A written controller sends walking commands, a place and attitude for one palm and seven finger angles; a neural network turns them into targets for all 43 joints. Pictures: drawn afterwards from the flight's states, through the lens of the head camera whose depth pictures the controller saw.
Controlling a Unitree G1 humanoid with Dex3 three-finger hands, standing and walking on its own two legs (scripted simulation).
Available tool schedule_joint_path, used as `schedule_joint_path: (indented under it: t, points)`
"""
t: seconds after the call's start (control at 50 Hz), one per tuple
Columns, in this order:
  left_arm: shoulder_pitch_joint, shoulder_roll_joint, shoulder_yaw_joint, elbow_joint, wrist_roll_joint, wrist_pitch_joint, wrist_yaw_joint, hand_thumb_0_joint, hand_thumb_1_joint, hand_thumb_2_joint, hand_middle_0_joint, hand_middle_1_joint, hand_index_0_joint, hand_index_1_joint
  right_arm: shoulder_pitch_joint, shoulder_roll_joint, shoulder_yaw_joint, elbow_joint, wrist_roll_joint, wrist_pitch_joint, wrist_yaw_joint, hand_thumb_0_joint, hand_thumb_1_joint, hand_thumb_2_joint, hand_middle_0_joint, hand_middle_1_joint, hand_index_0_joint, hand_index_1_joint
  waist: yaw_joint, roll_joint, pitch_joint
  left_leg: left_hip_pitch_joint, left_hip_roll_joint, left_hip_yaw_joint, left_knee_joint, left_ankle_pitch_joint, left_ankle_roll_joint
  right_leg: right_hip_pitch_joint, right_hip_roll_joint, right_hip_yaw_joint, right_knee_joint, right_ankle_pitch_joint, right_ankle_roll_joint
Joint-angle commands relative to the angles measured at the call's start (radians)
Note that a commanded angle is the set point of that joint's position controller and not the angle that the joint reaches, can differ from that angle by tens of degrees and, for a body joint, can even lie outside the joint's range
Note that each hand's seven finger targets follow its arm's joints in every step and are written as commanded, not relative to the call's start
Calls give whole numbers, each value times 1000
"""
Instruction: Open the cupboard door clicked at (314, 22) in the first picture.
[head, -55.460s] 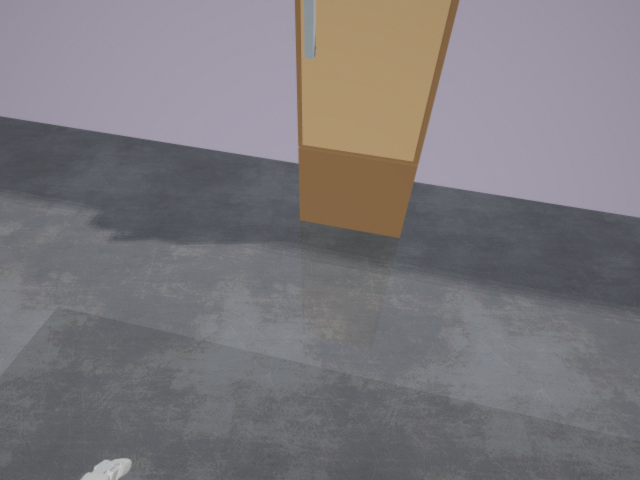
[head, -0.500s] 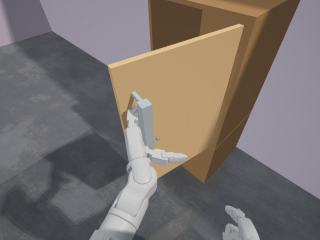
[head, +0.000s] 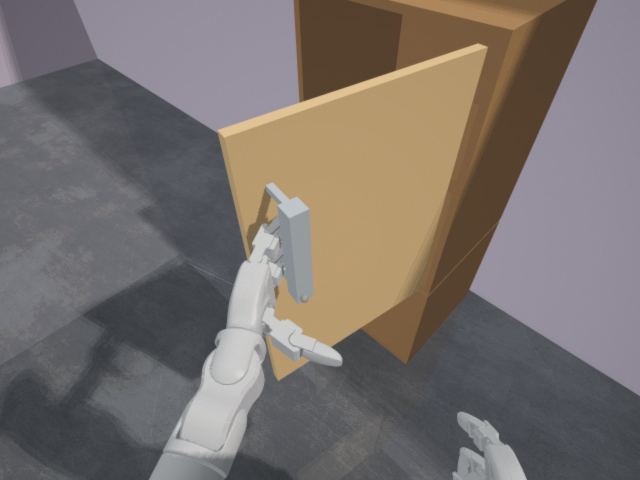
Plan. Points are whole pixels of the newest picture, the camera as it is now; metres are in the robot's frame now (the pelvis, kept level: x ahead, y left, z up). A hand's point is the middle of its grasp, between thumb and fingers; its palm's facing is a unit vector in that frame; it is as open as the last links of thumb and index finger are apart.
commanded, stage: slide the hand sideways off the handle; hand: left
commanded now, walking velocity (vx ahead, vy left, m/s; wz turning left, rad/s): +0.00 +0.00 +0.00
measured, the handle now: (288, 244) +0.39 +0.08 +0.10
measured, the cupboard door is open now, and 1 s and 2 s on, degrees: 79 79 79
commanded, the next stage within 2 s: draw the hand back to the body in 0.70 s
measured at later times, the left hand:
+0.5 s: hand (256, 333) +0.26 +0.10 +0.09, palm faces -0.01 -1.00 -0.04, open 16.3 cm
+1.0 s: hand (221, 344) +0.23 +0.13 +0.11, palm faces -0.02 -1.00 -0.07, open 16.3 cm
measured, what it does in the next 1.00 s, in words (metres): stands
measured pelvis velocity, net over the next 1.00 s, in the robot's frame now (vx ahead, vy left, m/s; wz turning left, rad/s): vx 0.02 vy -0.01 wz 0.02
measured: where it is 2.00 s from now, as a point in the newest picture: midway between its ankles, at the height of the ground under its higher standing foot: outside the picture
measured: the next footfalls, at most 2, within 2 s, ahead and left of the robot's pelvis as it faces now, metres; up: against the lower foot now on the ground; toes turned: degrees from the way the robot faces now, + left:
none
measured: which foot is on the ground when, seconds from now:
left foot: down 0.00-1.00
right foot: down 0.00-1.00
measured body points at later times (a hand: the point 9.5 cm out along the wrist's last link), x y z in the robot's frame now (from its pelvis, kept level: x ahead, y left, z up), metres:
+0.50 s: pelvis +0.03 -0.02 +0.00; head +0.04 -0.04 +0.45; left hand +0.25 +0.15 +0.10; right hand +0.23 -0.22 -0.08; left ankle +0.01 +0.11 -0.72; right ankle +0.03 -0.11 -0.72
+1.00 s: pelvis +0.02 -0.01 -0.01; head +0.02 -0.03 +0.44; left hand +0.23 +0.18 +0.11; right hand +0.21 -0.22 -0.08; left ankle +0.01 +0.11 -0.72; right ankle +0.03 -0.11 -0.72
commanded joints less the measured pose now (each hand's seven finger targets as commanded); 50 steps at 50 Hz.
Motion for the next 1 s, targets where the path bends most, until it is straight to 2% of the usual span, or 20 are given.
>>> schedule_joint_path:
  t: [0.0, 0.02, 0.1, 0.16, 0.18, 0.24, 0.26, 0.32, 0.38, 0.44, 0.52, 0.58, 0.62, 0.68, 0.72, 0.78, 0.82, 0.86, 0.92, 0.98]
  points:
    - [-173, 32, 31, -297, -9, -38, -33, 0, -500, 300, -150, -300, -150, -300, -149, -88, -32, -187, 4, -51, -11, 0, -900, -900, 200, 300, 200, 300, 15, -70, -178, 32, -7, -31, -134, 97, 7, 105, 13, 19, -135, 89, -17]
    - [-135, 44, 48, -299, -20, -32, -37, 0, -500, 300, -150, -300, -150, -300, -152, -88, -31, -187, 5, -49, -13, 0, -900, -900, 200, 300, 200, 300, 21, -96, -165, 27, -5, -33, -136, 103, 7, 114, 15, 18, -142, 93, -17]
    - [-58, 42, 49, -416, -37, -37, -46, 0, -500, 300, -150, -300, -150, -300, -155, -84, -31, -200, 4, -59, -16, 0, -900, -900, 200, 300, 200, 300, 13, -90, -177, 51, -5, -25, -128, 138, 8, 123, 16, 16, -138, 148, -11]
    - [19, 47, 40, -504, -33, -60, -51, 0, -500, 300, -150, -300, -150, -300, -140, -83, -33, -202, 1, -74, -10, 0, -900, -900, 200, 300, 200, 300, 9, -40, -188, 73, -4, -26, -114, 196, 6, 123, 17, 12, -115, 225, -13]
    - [58, 51, 36, -519, -28, -65, -56, 0, -500, 300, -150, -300, -150, -300, -133, -84, -35, -204, 0, -78, -9, 0, -900, -900, 200, 300, 200, 300, 8, -45, -196, 74, -2, -28, -108, 209, 6, 121, 18, 8, -105, 239, -12]
    - [103, 62, 25, -539, -23, -68, -76, 0, -500, 300, -150, -300, -150, -300, -126, -88, -35, -206, 0, -89, -8, 0, -900, -900, 200, 300, 200, 300, -7, -57, -155, 57, -4, -32, -97, 195, 10, 98, 16, 15, -107, 239, -7]
    - [143, 101, 69, -532, -25, -67, -81, 0, -500, 300, -150, -300, -150, -300, -117, -93, -37, -203, -1, -89, -12, 0, -900, -900, 200, 300, 200, 300, -2, -83, -157, 47, -5, -31, -92, 195, 11, 107, 15, 19, -107, 248, -6]
    - [187, 121, 86, -533, -32, -52, -109, 0, -500, 300, -150, -300, -150, -300, -122, -95, -33, -206, 0, -92, -19, 0, -900, -900, 200, 300, 200, 300, 2, -85, -139, 30, -11, -30, -86, 189, 12, 110, 12, 28, -111, 247, -4]
    - [266, 164, 158, -575, -61, -54, -138, 0, -500, 300, -150, -300, -150, -300, -119, -95, -34, -212, -1, -100, -28, 0, -900, -900, 200, 300, 200, 300, 17, -100, -184, 26, -16, -26, -74, 229, 12, 155, 7, 35, -98, 328, 1]
    - [304, 155, 158, -611, -87, -67, -170, 0, -500, 300, -150, -300, -150, -300, -120, -93, -32, -215, 3, -113, -31, 0, -900, -900, 200, 300, 200, 300, 12, -60, -183, 22, -18, -22, -61, 243, 11, 152, 4, 37, -91, 365, 7]
    - [370, 189, 195, -622, -112, -100, -208, 0, -500, 300, -150, -300, -150, -300, -100, -104, -36, -206, 4, -141, -35, 0, -900, -900, 200, 300, 200, 300, 5, -73, -165, 6, -15, -30, -44, 247, 11, 136, 7, 37, -83, 380, 11]
    - [416, 188, 195, -651, -126, -123, -243, 0, -500, 300, -150, -300, -150, -300, -89, -108, -40, -212, 6, -162, -36, 0, -900, -900, 200, 300, 200, 300, 2, -55, -178, -1, -18, -33, -32, 254, 11, 129, 5, 37, -66, 395, 14]
    - [470, 207, 214, -631, -133, -128, -257, 0, -500, 300, -150, -300, -150, -300, -83, -115, -42, -210, 8, -173, -37, 0, -900, -900, 200, 300, 200, 300, 6, -62, -150, -18, -16, -35, -27, 242, 10, 114, 8, 36, -68, 369, 12]
    - [408, 204, 209, -633, -144, -131, -269, 0, -500, 300, -150, -300, -150, -300, -89, -118, -40, -212, 10, -187, -43, 0, -900, -900, 200, 300, 200, 300, -9, -71, -110, -51, -20, -41, -19, 177, 11, 70, 6, 46, -81, 256, 13]
    - [353, 214, 204, -642, -140, -138, -262, 0, -500, 300, -150, -300, -150, -300, -92, -123, -42, -204, 10, -199, -48, 0, -900, -900, 200, 300, 200, 300, -17, -50, -100, -51, -21, -44, -13, 143, 10, 39, 6, 48, -90, 171, 9]
    - [364, 203, 208, -645, -141, -144, -245, 0, -500, 300, -150, -300, -150, -300, -87, -119, -43, -208, 12, -218, -50, 0, -900, -900, 200, 300, 200, 300, -5, -36, -138, -49, -22, -50, -14, 130, 8, 43, 6, 39, -78, 137, 5]
    - [362, 246, 244, -654, -137, -144, -230, 0, -500, 300, -150, -300, -150, -300, -86, -124, -43, -202, 13, -224, -51, 0, -900, -900, 200, 300, 200, 300, 5, -33, -165, -43, -21, -49, -17, 131, 8, 59, 6, 43, -80, 125, 2]
    - [351, 245, 246, -670, -136, -137, -225, 0, -500, 300, -150, -300, -150, -300, -90, -118, -40, -208, 14, -230, -53, 0, -900, -900, 200, 300, 200, 300, 8, -35, -180, -36, -21, -49, -25, 132, 11, 71, 5, 41, -79, 130, 4]
    - [385, 284, 303, -633, -147, -108, -227, 0, -500, 300, -150, -300, -150, -300, -98, -121, -35, -197, 15, -230, -58, 0, -900, -900, 200, 300, 200, 300, 22, -55, -156, -50, -18, -49, -38, 132, 9, 94, 4, 45, -95, 130, 3]
    - [402, 282, 323, -633, -171, -75, -248, 0, -500, 300, -150, -300, -150, -300, -111, -123, -31, -202, 22, -231, -62, 0, -900, -900, 200, 300, 200, 300, 27, -68, -121, -48, -17, -44, -55, 119, 9, 95, 6, 42, -115, 114, 7]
